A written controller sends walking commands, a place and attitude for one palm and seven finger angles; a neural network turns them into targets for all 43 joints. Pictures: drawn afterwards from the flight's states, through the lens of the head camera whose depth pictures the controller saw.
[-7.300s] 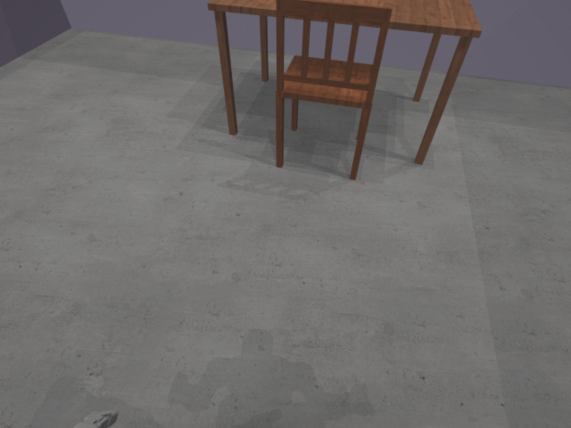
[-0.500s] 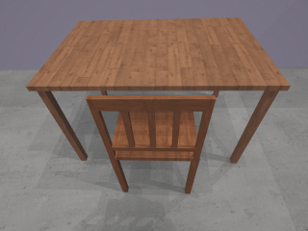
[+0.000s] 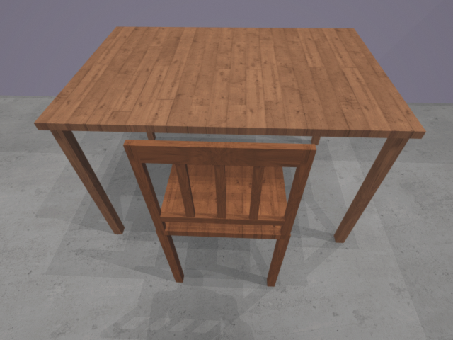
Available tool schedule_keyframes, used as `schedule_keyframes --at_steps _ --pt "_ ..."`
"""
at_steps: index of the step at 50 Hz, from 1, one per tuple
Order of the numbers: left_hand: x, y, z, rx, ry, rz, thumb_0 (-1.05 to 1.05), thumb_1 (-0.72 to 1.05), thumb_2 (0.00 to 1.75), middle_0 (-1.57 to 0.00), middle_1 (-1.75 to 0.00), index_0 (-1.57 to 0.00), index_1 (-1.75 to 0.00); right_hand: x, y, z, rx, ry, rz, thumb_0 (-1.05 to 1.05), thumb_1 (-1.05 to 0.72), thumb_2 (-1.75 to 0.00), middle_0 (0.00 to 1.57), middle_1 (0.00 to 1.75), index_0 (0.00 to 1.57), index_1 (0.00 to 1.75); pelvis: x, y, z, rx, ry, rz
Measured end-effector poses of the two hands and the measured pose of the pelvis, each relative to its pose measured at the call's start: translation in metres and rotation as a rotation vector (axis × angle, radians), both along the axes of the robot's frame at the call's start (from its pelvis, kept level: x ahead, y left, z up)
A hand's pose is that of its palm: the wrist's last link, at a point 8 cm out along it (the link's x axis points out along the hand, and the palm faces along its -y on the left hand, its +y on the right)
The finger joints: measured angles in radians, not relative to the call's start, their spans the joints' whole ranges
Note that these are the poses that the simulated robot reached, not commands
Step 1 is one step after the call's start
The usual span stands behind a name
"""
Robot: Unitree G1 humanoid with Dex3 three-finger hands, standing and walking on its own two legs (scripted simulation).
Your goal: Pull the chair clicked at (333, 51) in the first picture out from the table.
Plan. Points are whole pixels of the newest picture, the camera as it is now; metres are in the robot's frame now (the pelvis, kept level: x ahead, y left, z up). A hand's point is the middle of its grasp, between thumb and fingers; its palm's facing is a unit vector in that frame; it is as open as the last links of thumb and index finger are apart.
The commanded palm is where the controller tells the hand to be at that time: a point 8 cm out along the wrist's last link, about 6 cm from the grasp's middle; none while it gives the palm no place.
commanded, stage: look again from close up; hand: left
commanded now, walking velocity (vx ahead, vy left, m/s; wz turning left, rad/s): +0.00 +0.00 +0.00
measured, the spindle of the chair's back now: (220, 192) +0.51 +0.06 -0.12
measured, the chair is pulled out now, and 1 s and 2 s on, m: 0.00 0.00 0.00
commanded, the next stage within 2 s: shuffle to correct the standing spot in 1.30 s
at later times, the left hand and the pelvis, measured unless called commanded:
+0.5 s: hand out of the picture -0.03 +0.15 -0.17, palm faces +0.06 -0.98 -0.17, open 7.4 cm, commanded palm none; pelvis +0.00 -0.01 +0.00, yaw +0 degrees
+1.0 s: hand out of the picture -0.03 +0.14 -0.17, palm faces +0.07 -0.99 -0.15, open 7.4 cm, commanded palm none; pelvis +0.00 -0.01 +0.00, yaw +0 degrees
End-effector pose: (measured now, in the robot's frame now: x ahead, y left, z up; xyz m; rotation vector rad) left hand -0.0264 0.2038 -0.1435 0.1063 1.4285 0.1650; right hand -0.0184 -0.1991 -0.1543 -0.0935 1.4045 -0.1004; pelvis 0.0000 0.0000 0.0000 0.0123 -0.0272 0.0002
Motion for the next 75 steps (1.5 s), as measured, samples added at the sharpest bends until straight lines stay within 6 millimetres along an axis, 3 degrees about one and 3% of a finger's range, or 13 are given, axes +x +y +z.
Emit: schedule_keyframes --at_steps 33,75 --pt "-0.007 -0.01 -0.001 -0.011 0.004 0.013 0.01 0.91 0.89 -0.2 -0.3 -0.2 -0.3 -0.027 0.001 0.003 0.011 0.064 -0.018 0.0 -0.91 -0.89 0.2 0.3 0.19 0.29 -0.003 -0.007 0.001 -0.001 0.004 0.003" --pt "-0.005 -0.014 -0.004 -0.025 0.007 0.036 0.01 0.91 0.89 -0.2 -0.3 -0.2 -0.3 -0.014 0.002 0.004 0.004 0.062 -0.005 0.0 -0.91 -0.89 0.2 0.3 0.19 0.29 0.004 -0.007 0.0 -0.006 0.01 0.011"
